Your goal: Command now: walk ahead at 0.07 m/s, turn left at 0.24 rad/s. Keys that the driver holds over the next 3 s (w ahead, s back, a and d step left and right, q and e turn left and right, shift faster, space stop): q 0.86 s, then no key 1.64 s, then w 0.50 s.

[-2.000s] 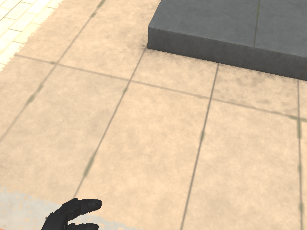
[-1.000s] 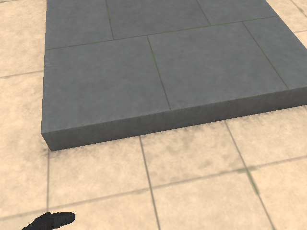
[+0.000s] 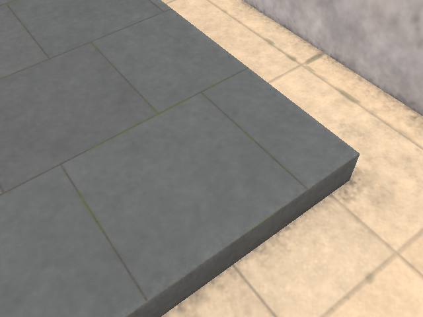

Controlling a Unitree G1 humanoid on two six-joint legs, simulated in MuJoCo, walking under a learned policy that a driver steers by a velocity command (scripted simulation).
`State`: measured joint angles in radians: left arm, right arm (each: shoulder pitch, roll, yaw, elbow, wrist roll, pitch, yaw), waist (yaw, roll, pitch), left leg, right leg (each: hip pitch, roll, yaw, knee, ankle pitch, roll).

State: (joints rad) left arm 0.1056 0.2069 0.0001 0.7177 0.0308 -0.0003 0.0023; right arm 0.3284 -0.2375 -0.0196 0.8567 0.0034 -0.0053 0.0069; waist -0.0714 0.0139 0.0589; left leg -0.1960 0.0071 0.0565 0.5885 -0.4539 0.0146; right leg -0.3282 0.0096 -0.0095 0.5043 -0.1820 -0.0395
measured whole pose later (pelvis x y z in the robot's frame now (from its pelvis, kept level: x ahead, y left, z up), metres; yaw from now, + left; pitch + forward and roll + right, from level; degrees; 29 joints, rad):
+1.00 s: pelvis +0.01 +0.03 +0.01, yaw +33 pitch +2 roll +0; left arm 0.12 0.28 0.07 0.78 0.01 -0.02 0.02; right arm 0.15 -0.35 -0.08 0.66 0.01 0.04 -0.03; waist 0.00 0.05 0.04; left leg -0.47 -0.12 -0.16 1.04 -0.50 -0.05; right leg -0.25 0.02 0.04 0.44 -0.22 -0.02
